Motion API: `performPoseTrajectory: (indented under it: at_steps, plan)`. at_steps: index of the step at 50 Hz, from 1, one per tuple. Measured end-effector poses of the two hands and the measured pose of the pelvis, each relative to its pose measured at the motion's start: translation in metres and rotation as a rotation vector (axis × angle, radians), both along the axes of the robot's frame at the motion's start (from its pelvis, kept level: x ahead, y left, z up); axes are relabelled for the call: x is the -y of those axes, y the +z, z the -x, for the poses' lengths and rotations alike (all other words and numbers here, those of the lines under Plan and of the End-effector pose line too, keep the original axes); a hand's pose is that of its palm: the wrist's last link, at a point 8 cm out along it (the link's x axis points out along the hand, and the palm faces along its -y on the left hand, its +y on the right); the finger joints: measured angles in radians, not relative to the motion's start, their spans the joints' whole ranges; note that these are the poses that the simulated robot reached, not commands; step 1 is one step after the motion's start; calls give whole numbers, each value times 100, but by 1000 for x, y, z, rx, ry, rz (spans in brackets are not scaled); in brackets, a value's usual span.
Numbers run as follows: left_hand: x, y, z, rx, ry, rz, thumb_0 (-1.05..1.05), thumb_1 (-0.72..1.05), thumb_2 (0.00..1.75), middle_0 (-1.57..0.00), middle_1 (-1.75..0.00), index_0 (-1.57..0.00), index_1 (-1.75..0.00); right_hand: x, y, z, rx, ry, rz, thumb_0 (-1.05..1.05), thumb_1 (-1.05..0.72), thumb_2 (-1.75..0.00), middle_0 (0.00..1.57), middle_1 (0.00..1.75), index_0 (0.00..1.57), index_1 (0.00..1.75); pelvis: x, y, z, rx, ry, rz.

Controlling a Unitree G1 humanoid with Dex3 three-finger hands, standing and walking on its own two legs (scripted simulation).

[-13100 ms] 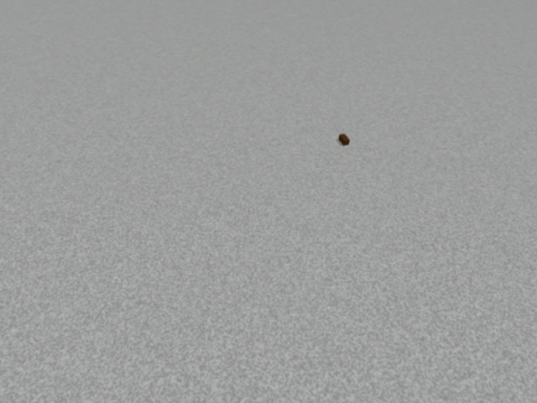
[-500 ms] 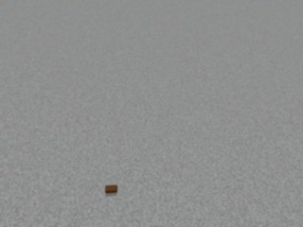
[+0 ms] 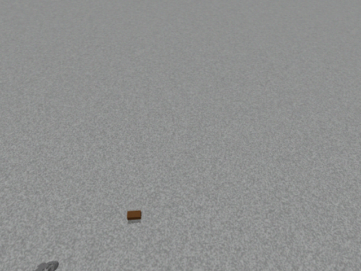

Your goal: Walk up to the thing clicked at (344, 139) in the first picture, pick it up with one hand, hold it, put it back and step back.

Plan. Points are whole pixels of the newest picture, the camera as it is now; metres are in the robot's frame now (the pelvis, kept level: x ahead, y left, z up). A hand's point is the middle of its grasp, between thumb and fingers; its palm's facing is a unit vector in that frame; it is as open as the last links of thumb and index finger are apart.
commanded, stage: walk up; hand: left
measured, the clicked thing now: (134, 215) +0.52 +0.23 -0.74
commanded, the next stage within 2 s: stand in 0.74 s
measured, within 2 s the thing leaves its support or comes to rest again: neither
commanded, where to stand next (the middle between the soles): +0.12 +0.01 m, yaw -2 degrees
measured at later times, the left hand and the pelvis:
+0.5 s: hand out of the picture +0.10 +0.26 -0.14, palm faces -0.05 -0.94 -0.33, open 7.4 cm; pelvis +0.02 +0.01 +0.02, yaw -3 degrees
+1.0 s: hand out of the picture +0.13 +0.24 -0.13, palm faces -0.08 -0.93 -0.34, open 7.4 cm; pelvis +0.01 +0.00 +0.02, yaw -2 degrees
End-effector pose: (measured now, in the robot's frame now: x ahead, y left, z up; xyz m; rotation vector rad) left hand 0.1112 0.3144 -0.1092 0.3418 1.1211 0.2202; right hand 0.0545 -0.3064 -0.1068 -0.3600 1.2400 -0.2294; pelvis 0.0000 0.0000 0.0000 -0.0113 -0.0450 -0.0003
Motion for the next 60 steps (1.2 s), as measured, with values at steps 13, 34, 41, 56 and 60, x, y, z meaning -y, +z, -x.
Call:
performPoseTrajectory:
  at_steps: [13, 34, 41, 56, 60]
  plan:
    - [7, -5, 43, -100, -5, 45, 1, 90, 89, -20, -30, -21, -30, -4, 6, -18, 83, 7, -1, 1, -90, -90, 21, 30, 20, 30, -10, 4, -6, 10, -27, -18]
    - [16, 16, -9, -40, -52, 29, 1, 91, 89, -20, -30, -20, -30, -6, 15, -41, 118, -39, -43, 1, -90, -90, 21, 30, 21, 30, -4, 19, -19, 8, -52, -14]
    - [21, 18, -18, -43, -65, 26, 1, 91, 89, -20, -30, -20, -30, -3, 12, -27, 64, -67, -47, 1, -90, -90, 21, 30, 20, 30, -1, 22, -20, 4, -48, -15]
    - [27, 16, -1, -84, -58, 30, 1, 91, 89, -20, -30, -21, -30, -5, 8, -11, 3, -67, -62, 1, -90, -90, 21, 30, 20, 30, 2, 24, -12, -5, -39, -15]
    - [26, 15, 7, -95, -49, 30, 1, 91, 89, -20, -30, -21, -30, -5, 8, -11, 4, -62, -63, 1, -90, -90, 21, 30, 20, 30, 3, 24, -10, -6, -37, -15]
